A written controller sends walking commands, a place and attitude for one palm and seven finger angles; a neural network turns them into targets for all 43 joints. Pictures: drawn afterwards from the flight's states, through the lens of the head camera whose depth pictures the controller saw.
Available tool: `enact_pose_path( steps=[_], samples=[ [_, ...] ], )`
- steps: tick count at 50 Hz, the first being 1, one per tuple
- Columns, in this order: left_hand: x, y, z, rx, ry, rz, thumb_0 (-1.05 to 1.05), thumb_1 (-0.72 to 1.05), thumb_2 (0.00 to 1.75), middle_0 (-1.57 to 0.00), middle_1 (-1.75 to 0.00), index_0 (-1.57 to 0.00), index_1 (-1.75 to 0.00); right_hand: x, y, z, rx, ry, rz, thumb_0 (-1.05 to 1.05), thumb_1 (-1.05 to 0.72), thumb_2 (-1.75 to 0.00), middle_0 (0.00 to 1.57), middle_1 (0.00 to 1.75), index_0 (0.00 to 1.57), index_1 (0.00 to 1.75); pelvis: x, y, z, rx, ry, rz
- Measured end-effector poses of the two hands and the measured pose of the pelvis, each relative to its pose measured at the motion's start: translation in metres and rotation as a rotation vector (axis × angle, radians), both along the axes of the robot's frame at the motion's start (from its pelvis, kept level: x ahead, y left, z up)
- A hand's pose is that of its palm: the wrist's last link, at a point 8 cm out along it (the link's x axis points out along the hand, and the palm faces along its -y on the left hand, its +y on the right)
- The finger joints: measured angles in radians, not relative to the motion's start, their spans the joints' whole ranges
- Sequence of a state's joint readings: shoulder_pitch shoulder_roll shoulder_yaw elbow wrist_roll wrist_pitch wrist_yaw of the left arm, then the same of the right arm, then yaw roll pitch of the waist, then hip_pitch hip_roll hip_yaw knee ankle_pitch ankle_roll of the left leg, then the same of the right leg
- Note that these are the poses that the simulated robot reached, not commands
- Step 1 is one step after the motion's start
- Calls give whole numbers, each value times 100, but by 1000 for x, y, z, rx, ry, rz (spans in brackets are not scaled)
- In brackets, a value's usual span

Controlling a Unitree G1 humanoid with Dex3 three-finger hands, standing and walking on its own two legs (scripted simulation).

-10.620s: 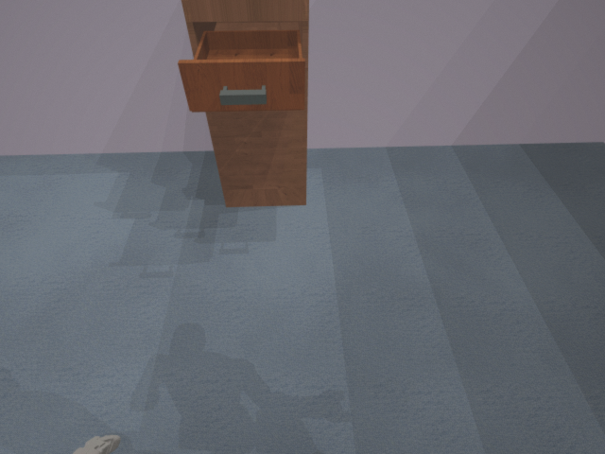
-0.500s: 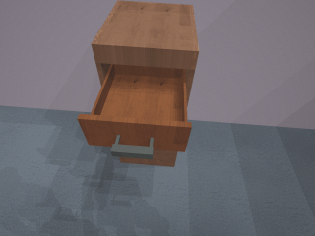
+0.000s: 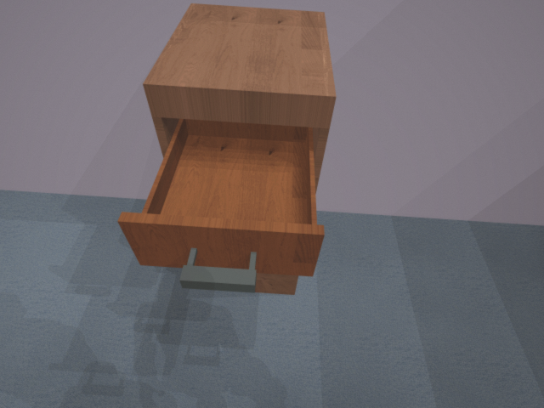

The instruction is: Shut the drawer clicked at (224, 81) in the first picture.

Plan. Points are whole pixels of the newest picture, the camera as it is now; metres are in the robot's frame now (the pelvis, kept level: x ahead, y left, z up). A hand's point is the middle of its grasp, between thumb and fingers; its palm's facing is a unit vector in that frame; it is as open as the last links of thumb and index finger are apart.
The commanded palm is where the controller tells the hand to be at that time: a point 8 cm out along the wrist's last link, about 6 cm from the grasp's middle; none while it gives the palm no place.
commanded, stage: shuffle to correct the standing spot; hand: left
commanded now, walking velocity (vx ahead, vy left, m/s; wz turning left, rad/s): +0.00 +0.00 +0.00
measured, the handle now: (221, 267) +0.34 +0.11 -0.03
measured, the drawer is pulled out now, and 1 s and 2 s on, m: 0.28 0.28 0.28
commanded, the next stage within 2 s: come to a stop and stand still in 0.38 s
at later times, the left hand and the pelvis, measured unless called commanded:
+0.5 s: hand out of the picture +0.03 +0.12 -0.18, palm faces -0.03 -0.98 -0.18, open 7.3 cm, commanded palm none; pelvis +0.02 -0.05 +0.00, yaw -2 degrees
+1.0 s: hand out of the picture +0.05 +0.11 -0.18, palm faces +0.02 -0.97 -0.23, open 7.3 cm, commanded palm none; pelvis +0.02 -0.07 -0.01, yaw -1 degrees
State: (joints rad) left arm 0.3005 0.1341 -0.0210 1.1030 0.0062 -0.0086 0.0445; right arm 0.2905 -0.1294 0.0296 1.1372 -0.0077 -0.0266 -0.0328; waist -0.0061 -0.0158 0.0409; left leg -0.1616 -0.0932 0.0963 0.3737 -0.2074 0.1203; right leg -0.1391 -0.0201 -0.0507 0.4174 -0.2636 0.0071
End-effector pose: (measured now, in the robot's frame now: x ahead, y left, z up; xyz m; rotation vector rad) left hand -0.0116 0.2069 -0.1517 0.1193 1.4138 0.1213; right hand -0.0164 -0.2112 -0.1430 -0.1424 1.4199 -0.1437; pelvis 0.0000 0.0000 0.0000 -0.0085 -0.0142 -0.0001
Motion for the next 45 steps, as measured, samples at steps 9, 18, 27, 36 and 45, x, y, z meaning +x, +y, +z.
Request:
enact_pose_path(
  steps=[9, 18, 27, 36, 45],
  samples=[
    [0, -3, -1, -4, 28, -4, 0, 92, 90, -20, -30, -20, -30, 1, 2, -3, 5, 3, -24, 1, -91, -90, 20, 30, 20, 30, 7, -2, -1, 12, -3, -11],
    [11, -19, 1, -1, 53, -32, 0, 91, 90, -20, -30, -20, -30, -13, -19, -4, -5, 36, -72, 0, -91, -90, 20, 30, 20, 30, 9, -22, -2, 17, 3, -31],
    [50, -46, 0, 41, -34, -52, 1, 92, 90, -20, -30, -20, -30, -15, -73, -11, -14, 68, -100, 0, -91, -90, 20, 30, 20, 30, 21, -66, -9, 23, 9, -41],
    [65, -77, 4, 51, -55, -26, 2, 95, 90, -20, -30, -20, -30, 26, -103, -9, -2, 24, -60, 1, -91, -90, 19, 30, 20, 30, 40, -95, -6, 13, 8, -17],
    [63, -65, 4, 69, -92, 9, 1, 93, 90, -20, -30, -20, -30, 72, -103, -6, -16, -79, 0, 0, -91, -90, 19, 30, 20, 30, 27, -88, -6, 31, -2, -6]
  ],
)
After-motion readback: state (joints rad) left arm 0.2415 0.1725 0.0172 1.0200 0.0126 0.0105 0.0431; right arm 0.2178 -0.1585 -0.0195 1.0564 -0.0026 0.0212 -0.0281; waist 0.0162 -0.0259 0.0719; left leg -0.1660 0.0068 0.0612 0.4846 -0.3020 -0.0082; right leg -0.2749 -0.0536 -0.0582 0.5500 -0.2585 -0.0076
